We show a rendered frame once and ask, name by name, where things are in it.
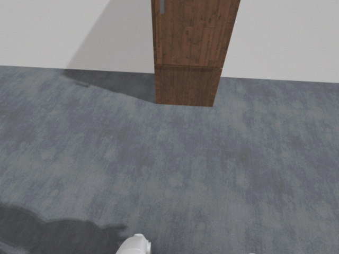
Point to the cupboard door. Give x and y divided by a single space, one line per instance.
193 32

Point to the left robot thigh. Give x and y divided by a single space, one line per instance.
135 245

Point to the robot left shin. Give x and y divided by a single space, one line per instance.
138 235

